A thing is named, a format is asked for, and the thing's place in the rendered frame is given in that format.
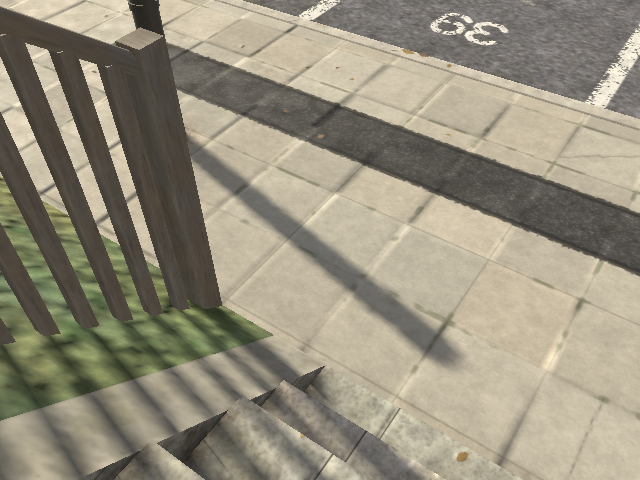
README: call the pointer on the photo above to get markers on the stairs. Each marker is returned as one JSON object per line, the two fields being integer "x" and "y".
{"x": 335, "y": 430}

